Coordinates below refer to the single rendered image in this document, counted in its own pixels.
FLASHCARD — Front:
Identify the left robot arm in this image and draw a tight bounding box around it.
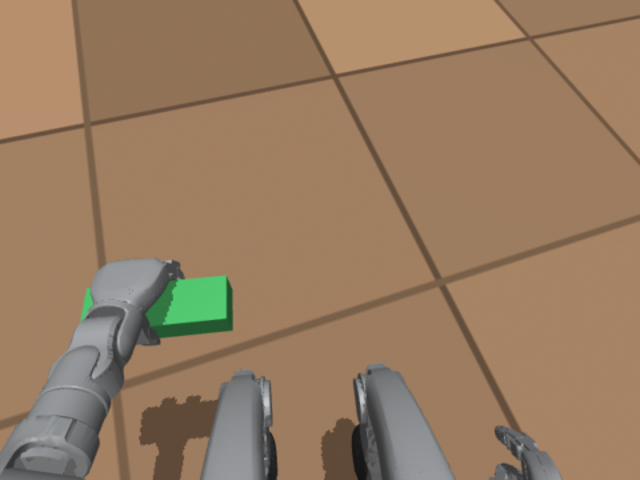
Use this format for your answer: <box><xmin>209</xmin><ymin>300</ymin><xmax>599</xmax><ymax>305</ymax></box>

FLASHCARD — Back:
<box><xmin>0</xmin><ymin>300</ymin><xmax>144</xmax><ymax>480</ymax></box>

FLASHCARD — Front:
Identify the right robot hand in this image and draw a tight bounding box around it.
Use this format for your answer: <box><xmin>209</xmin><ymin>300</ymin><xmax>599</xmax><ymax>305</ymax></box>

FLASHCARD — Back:
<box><xmin>489</xmin><ymin>426</ymin><xmax>563</xmax><ymax>480</ymax></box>

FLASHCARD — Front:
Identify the left robot hand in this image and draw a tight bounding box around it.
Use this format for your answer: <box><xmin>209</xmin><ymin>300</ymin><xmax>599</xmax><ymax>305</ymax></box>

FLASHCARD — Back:
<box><xmin>90</xmin><ymin>258</ymin><xmax>185</xmax><ymax>346</ymax></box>

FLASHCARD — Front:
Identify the right robot foot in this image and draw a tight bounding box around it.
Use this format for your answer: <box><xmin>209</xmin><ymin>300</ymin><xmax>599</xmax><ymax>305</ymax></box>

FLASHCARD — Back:
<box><xmin>352</xmin><ymin>424</ymin><xmax>368</xmax><ymax>480</ymax></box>

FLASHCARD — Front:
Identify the carton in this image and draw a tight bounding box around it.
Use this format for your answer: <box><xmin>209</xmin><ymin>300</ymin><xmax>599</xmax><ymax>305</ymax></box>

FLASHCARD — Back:
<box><xmin>80</xmin><ymin>275</ymin><xmax>233</xmax><ymax>338</ymax></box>

